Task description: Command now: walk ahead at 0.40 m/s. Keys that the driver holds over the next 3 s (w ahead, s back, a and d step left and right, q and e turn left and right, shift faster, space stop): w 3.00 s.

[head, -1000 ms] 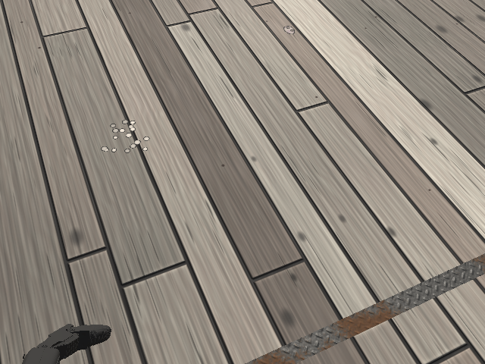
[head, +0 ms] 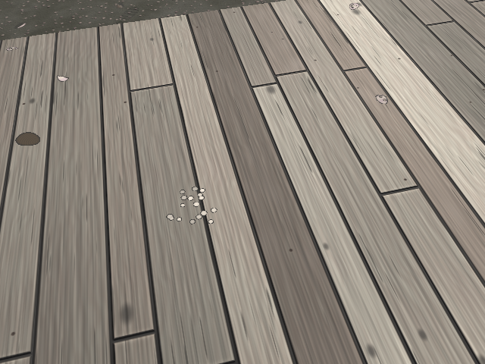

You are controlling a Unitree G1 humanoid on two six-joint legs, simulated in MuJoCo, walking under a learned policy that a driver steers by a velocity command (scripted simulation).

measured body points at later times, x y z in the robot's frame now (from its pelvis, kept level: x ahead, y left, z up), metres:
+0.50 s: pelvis +0.25 +0.07 +0.00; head +0.26 +0.08 +0.45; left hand +0.35 +0.35 -0.12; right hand +0.32 -0.20 -0.12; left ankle +0.27 +0.15 -0.74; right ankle +0.26 -0.09 -0.66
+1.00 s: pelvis +0.53 +0.00 +0.00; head +0.56 -0.01 +0.45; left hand +0.64 +0.26 -0.12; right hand +0.58 -0.28 -0.14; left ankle +0.45 +0.15 -0.65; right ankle +0.58 -0.09 -0.74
